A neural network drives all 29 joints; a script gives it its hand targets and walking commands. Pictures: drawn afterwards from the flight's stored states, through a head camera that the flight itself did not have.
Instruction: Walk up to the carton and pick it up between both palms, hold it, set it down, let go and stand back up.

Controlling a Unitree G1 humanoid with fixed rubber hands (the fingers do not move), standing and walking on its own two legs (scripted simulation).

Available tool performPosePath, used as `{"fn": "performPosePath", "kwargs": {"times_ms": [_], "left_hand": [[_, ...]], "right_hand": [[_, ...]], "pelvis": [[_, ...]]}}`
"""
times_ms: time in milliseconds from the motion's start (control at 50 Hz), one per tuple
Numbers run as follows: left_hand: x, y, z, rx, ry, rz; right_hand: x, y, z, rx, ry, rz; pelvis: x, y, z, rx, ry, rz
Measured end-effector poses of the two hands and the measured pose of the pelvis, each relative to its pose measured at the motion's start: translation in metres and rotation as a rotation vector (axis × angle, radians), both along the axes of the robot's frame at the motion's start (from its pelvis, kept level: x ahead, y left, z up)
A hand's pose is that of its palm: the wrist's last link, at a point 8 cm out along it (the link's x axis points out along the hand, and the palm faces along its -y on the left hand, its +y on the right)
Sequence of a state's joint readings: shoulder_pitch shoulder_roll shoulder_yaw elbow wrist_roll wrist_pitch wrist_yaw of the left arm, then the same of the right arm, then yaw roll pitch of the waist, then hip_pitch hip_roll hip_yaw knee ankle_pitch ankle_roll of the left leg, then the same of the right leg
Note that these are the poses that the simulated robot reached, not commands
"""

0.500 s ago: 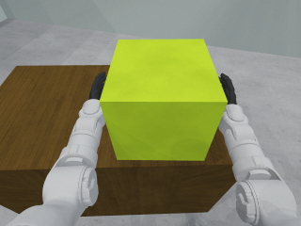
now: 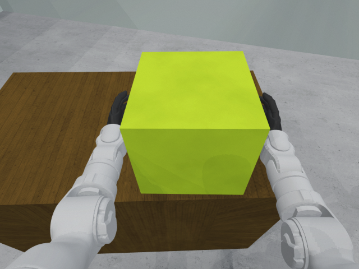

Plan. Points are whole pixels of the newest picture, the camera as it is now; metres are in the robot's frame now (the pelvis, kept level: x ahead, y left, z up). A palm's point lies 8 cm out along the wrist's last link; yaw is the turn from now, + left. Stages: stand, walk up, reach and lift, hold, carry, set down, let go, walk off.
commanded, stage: set down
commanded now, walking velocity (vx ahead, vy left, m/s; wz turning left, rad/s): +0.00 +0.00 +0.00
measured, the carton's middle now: (191, 122) +0.46 +0.00 +0.05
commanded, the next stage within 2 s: none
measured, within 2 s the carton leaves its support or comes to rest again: rests again in 1.02 s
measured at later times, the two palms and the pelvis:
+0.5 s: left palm (119, 126) +0.42 +0.18 +0.07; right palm (267, 134) +0.40 -0.18 +0.07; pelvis +0.01 +0.00 +0.00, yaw +0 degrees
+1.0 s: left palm (121, 128) +0.43 +0.17 +0.05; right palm (265, 137) +0.40 -0.18 +0.06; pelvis +0.01 -0.01 +0.00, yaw +0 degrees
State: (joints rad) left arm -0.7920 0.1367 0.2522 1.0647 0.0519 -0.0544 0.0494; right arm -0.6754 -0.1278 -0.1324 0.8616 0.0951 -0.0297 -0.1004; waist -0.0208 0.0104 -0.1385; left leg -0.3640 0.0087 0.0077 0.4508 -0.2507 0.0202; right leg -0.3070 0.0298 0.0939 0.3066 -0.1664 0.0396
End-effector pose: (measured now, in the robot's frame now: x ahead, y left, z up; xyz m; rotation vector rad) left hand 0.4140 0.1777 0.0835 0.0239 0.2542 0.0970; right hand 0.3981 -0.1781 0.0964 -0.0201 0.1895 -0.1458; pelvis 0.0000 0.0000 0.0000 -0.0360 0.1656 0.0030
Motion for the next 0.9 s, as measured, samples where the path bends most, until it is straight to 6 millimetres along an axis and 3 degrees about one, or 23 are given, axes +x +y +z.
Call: {"fn": "performPosePath", "kwargs": {"times_ms": [320, 900], "left_hand": [[0.002, -0.001, -0.011, 0.004, 0.033, -0.015], [0.013, -0.004, -0.029, 0.016, 0.005, -0.017]], "right_hand": [[-0.005, -0.001, -0.019, 0.005, 0.034, -0.014], [0.007, -0.004, -0.040, 0.000, 0.014, -0.010]], "pelvis": [[0.000, 0.000, 0.000, 0.000, 0.001, 0.000], [0.012, -0.005, -0.001, 0.007, 0.017, 0.000]]}}
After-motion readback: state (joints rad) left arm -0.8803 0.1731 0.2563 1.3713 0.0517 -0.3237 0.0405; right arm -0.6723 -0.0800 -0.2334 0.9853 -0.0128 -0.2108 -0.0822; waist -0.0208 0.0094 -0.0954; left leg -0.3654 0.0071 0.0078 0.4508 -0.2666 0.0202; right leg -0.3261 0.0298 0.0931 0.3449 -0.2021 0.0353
